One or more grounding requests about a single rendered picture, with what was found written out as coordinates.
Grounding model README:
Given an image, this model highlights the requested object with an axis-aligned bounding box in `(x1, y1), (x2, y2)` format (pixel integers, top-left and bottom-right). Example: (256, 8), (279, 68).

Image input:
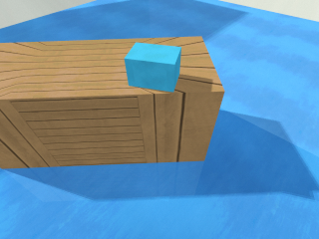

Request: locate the carton
(124, 42), (181, 93)

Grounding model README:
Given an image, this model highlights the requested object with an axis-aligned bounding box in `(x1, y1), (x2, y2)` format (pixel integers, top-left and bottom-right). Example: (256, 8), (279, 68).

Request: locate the pedestal
(0, 36), (225, 169)

